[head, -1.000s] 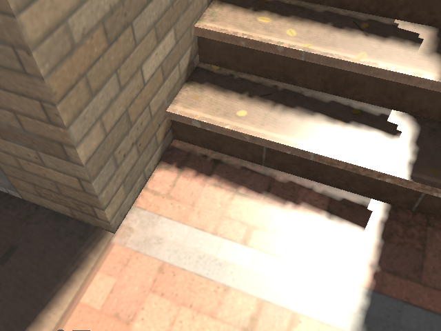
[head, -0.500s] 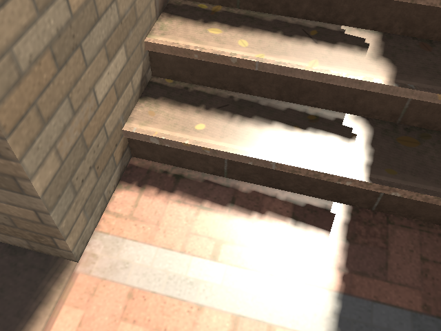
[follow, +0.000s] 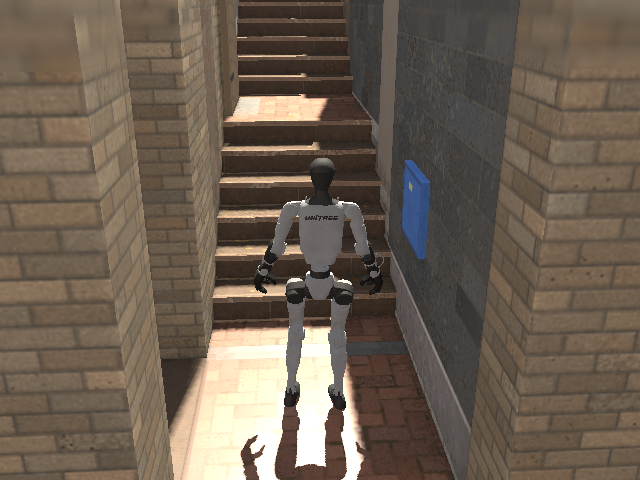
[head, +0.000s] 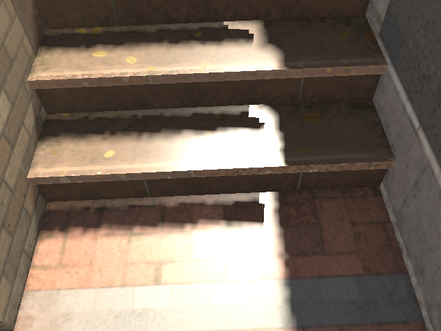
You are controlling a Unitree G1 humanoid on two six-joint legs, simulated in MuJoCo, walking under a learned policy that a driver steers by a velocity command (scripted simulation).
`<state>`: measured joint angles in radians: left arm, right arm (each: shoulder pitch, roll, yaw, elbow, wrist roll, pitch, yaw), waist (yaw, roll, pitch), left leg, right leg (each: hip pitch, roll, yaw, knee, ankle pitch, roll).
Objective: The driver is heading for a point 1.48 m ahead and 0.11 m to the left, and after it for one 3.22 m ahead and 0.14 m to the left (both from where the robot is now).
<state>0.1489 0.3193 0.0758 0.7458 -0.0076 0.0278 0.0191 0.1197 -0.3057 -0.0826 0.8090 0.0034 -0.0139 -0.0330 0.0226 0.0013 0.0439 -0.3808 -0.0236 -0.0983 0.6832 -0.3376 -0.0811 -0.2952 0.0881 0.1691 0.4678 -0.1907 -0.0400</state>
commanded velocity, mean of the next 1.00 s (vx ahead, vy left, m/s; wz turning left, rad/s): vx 0.19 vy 0.00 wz -0.12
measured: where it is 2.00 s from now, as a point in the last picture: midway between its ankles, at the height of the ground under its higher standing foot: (240, 310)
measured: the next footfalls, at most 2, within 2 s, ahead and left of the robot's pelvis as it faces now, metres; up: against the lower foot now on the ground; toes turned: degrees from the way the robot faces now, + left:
left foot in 0.06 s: +0.06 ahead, +0.13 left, +0.00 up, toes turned -6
right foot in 0.40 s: +0.02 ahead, -0.11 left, +0.00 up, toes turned -2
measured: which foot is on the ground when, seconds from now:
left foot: up 0.00-0.04, down 0.06-0.44, up 0.46-0.74, down 0.76-1.00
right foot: down 0.00-0.08, up 0.10-0.38, down 0.40-0.76, up 0.78-1.00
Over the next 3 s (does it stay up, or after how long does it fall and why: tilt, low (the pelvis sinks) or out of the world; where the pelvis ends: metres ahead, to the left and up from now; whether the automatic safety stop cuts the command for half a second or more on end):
stays up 0.80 -0.02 0.01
